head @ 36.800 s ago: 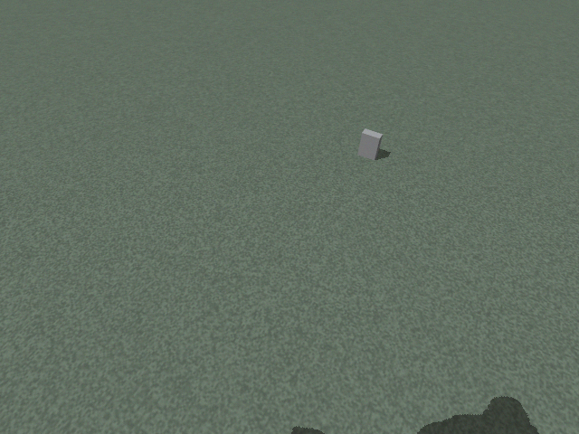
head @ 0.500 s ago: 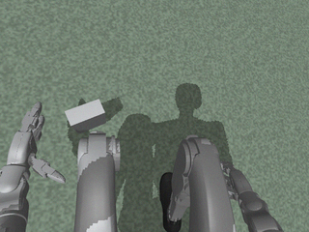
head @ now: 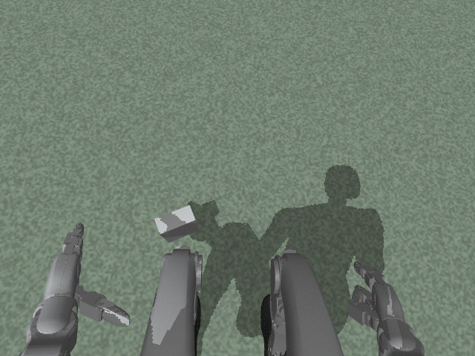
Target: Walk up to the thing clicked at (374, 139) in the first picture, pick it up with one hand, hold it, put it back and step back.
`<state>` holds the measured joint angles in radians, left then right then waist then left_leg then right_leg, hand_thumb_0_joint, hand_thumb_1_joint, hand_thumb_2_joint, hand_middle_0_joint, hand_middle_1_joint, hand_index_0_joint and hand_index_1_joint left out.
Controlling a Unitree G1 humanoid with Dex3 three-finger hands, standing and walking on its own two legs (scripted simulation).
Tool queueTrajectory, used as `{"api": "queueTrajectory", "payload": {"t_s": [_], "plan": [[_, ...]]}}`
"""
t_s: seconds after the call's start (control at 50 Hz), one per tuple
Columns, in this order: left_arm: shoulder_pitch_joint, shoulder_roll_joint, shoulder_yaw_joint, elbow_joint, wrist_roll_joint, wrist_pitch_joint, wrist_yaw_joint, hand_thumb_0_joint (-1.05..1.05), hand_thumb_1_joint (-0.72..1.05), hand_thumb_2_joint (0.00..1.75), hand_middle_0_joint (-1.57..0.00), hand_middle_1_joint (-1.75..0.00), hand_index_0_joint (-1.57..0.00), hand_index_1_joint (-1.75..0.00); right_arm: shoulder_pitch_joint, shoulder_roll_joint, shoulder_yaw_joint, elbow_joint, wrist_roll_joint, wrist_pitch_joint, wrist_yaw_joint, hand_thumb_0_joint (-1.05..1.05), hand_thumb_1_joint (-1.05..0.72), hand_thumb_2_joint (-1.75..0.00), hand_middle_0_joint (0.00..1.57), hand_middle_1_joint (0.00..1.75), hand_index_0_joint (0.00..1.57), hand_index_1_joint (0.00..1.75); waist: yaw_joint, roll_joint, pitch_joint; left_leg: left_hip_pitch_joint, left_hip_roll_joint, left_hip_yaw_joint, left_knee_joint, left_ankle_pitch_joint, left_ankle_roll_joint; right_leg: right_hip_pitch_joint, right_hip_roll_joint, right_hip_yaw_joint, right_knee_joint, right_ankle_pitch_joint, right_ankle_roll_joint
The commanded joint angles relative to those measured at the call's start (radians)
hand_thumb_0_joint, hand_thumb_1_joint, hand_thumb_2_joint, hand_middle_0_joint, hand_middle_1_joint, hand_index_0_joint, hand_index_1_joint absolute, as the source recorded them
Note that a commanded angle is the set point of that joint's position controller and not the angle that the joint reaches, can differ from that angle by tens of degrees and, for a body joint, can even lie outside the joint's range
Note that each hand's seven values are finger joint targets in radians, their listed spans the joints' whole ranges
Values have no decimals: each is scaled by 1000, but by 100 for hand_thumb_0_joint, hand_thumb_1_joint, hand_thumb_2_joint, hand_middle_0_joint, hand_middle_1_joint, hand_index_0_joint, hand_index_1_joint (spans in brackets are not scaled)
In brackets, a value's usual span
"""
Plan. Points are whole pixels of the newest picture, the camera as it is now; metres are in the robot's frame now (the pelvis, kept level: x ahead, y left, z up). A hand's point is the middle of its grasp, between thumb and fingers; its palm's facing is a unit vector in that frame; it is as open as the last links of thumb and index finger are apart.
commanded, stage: home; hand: left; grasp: from the side
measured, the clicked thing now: (178, 225) +0.40 +0.18 -0.44
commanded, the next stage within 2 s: none
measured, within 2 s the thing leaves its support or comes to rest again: neither
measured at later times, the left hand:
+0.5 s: hand (55, 277) +0.23 +0.20 +0.12, palm faces +0.14 -0.94 -0.31, open 17.6 cm
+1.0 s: hand (49, 285) +0.22 +0.19 +0.15, palm faces +0.14 -0.95 -0.29, open 17.5 cm
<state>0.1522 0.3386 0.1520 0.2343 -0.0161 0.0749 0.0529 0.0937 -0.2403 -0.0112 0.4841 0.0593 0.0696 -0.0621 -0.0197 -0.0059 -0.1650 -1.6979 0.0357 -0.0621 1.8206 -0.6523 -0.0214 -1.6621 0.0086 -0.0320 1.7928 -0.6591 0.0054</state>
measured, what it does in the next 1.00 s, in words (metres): rises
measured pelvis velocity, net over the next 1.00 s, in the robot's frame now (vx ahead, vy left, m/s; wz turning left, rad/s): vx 0.07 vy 0.00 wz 0.05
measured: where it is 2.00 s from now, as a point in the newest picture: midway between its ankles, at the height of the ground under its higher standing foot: (230, 345)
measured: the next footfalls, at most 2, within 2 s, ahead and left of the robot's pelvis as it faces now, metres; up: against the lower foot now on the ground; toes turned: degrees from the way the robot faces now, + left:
none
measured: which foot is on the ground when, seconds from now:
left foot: down 0.00-1.00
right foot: down 0.00-1.00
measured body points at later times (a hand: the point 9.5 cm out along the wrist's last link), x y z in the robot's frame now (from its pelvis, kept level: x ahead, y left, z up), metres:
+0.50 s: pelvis +0.06 +0.01 +0.18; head +0.09 +0.02 +0.63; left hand +0.22 +0.25 +0.14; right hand +0.22 -0.23 +0.11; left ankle +0.07 +0.13 -0.48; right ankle +0.07 -0.12 -0.48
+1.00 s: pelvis +0.07 +0.00 +0.20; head +0.09 +0.00 +0.65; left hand +0.21 +0.24 +0.17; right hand +0.24 -0.23 +0.13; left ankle +0.07 +0.13 -0.48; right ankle +0.07 -0.12 -0.48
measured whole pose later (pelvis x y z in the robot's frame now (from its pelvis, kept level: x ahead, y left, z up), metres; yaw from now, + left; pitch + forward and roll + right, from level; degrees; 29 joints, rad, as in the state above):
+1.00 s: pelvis +0.07 +0.00 +0.20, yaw +3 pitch +8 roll -2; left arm 0.48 0.22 -0.02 -0.03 -0.01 0.28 0.14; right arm 0.29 -0.21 0.04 0.49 0.02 -0.12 -0.19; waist -0.02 0.03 -0.11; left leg -0.66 0.04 -0.04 0.98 -0.47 -0.02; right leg -0.61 0.00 -0.04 0.94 -0.47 0.00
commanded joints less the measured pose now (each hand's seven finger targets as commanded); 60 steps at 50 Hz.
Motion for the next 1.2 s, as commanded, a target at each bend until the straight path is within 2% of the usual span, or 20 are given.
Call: {"api": "queueTrajectory", "payload": {"t_s": [0.0,0.04,0.12,0.18,0.22,0.4,0.52,0.6,0.64,0.72,0.76,0.82,0.86,0.9,0.98,1.0,1.08,1.14,1.16,1.18], "plan": [[41,112,31,-199,5,17,57,0,-59,3,-5,-4,-4,-5,59,-139,-62,-125,-7,-79,-42,0,-89,-90,20,30,20,30,-11,76,-433,498,-21,36,-378,126,45,439,15,22,-407,149,-28],[67,84,8,-198,5,42,71,0,-58,4,-5,-5,-4,-5,73,-137,-56,-119,-8,-97,-53,0,-89,-90,20,30,20,30,-19,76,-412,565,-22,34,-430,171,43,498,14,11,-451,198,-28],[86,88,4,-209,12,82,96,0,-61,2,-4,-4,-4,-4,91,-125,-46,-117,-9,-121,-78,0,-89,-90,20,30,20,30,-18,62,-370,674,-21,33,-527,244,44,622,10,7,-551,266,-26],[132,63,-15,-217,10,111,110,0,-61,1,-4,-4,-4,-4,96,-115,-35,-125,-12,-134,-94,0,-89,-90,20,30,20,30,-4,65,-320,747,-21,36,-612,240,40,699,9,4,-630,255,-28],[140,45,-37,-244,9,128,118,0,-61,2,-4,-4,-4,-4,108,-113,-32,-132,-14,-142,-104,0,-90,-90,20,30,20,30,-14,75,-292,803,-20,40,-666,252,37,747,10,0,-682,268,-27],[260,-5,-102,-416,0,191,138,0,-58,4,-5,-5,-4,-5,146,-92,-18,-167,-21,-175,-134,0,-90,-90,20,30,20,30,-9,104,-145,1021,-17,38,-888,322,21,962,21,-27,-878,331,-21],[328,-29,-123,-455,2,201,128,0,-58,4,-5,-5,-5,-5,141,-79,-6,-183,-30,-198,-140,0,-90,-90,20,30,20,30,-9,31,-20,1045,-19,34,-954,317,28,1019,27,-41,-964,319,-15],[336,-19,-112,-501,6,187,113,0,-56,5,-5,-5,-5,-5,138,-85,-11,-192,-33,-211,-137,0,-90,-90,20,30,20,30,-6,27,-32,1086,-21,42,-978,332,29,1050,24,-31,-994,324,-13],[358,-40,-122,-461,6,184,106,0,-56,5,-5,-5,-5,-5,138,-85,-12,-182,-37,-218,-134,0,-90,-90,20,30,20,30,-8,10,3,1082,-21,45,-987,326,28,1057,26,-35,-1001,320,-13],[286,-14,-106,-498,12,163,99,0,-58,4,-5,-5,-5,-5,138,-89,-14,-179,-42,-227,-131,0,-90,-90,20,30,20,30,-17,47,-23,1114,-22,44,-995,329,27,1061,22,-26,-1002,324,-16],[302,-28,-113,-452,13,164,98,0,-57,5,-5,-5,-5,-5,136,-85,-8,-169,-45,-235,-130,0,-90,-90,20,30,20,30,-14,51,-25,1118,-25,45,-998,331,26,1070,20,-25,-1003,328,-15],[277,-13,-107,-502,14,154,99,0,-59,3,-4,-5,-4,-5,135,-82,-5,-165,-47,-238,-133,0,-90,-90,20,30,20,30,-4,95,-64,1152,-22,38,-1015,340,20,1094,22,-26,-995,332,-22],[298,-37,-126,-462,14,157,98,0,-57,4,-5,-5,-5,-5,130,-81,-4,-164,-49,-241,-135,0,-90,-90,20,30,20,30,-10,71,-66,1153,-23,38,-1008,363,21,1103,23,-27,-1000,354,-20],[275,-9,-105,-494,14,153,100,0,-57,5,-5,-5,-5,-5,135,-82,-5,-156,-48,-241,-137,0,-90,-90,20,30,20,30,-7,79,-78,1160,-26,43,-998,381,22,1111,19,-21,-1009,377,-18],[315,-25,-108,-447,12,155,96,0,-60,3,-4,-5,-4,-5,141,-82,-7,-147,-48,-241,-137,0,-90,-90,20,30,20,30,-5,24,-61,1155,-29,57,-976,425,29,1123,12,-12,-1024,440,-7],[349,-58,-131,-373,13,160,92,0,-60,3,-4,-5,-4,-5,129,-79,-1,-149,-48,-239,-135,0,-90,-90,20,30,20,30,-14,-13,-35,1141,-28,53,-976,416,32,1120,12,-14,-1028,435,-4],[278,5,-87,-464,12,147,93,0,-59,3,-4,-5,-4,-5,119,-87,-11,-157,-45,-237,-133,0,-90,-90,20,30,20,30,3,32,-46,1145,-33,61,-986,392,32,1116,9,-11,-1038,406,-6],[320,-49,-117,-394,9,151,87,0,-60,3,-4,-5,-4,-5,124,-77,-3,-152,-47,-241,-129,0,-90,-90,20,30,20,30,-10,26,-10,1136,-31,59,-997,363,30,1102,12,-13,-1037,376,-8],[281,-13,-91,-459,8,144,91,0,-59,3,-4,-5,-4,-5,124,-78,-6,-148,-46,-240,-131,0,-90,-90,20,30,20,30,4,45,-37,1149,-31,59,-997,372,29,1113,10,-13,-1038,383,-9],[321,-42,-109,-387,12,149,87,0,-60,3,-4,-5,-4,-5,126,-80,-6,-148,-46,-239,-131,0,-90,-90,20,30,20,30,-7,25,-32,1152,-30,61,-995,378,30,1111,12,-10,-1035,389,-9]]}}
